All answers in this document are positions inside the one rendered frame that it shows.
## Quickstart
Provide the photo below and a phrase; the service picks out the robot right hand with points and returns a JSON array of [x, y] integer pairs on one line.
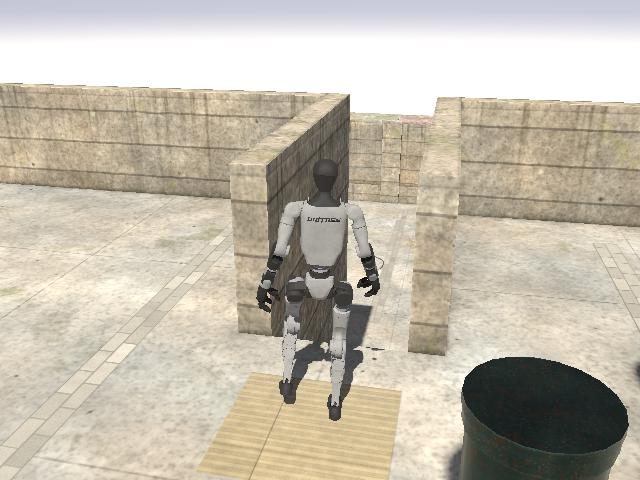
[[366, 283]]

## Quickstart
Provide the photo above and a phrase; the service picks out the robot right forearm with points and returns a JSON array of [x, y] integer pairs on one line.
[[369, 265]]

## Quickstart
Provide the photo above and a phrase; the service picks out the robot right shin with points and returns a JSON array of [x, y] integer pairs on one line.
[[337, 371]]

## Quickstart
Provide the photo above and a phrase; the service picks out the robot left upper arm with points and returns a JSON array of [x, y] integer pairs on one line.
[[291, 211]]

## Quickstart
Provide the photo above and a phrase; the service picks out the robot left forearm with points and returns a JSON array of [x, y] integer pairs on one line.
[[271, 269]]

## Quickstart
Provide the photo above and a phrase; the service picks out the robot left hand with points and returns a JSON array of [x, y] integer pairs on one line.
[[262, 297]]

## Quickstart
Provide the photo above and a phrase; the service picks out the robot right upper arm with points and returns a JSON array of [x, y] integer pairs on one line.
[[359, 227]]

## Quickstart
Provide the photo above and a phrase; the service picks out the robot head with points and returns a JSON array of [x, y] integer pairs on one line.
[[325, 172]]

